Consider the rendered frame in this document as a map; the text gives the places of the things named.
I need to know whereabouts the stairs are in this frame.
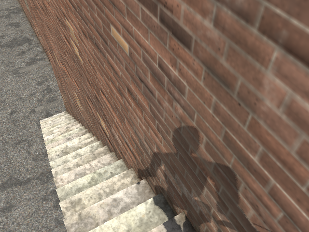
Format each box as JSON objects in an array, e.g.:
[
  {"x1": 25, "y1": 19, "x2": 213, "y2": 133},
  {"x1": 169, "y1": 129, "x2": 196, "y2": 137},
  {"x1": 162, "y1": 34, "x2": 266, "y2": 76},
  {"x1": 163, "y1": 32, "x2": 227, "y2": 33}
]
[{"x1": 40, "y1": 110, "x2": 196, "y2": 232}]

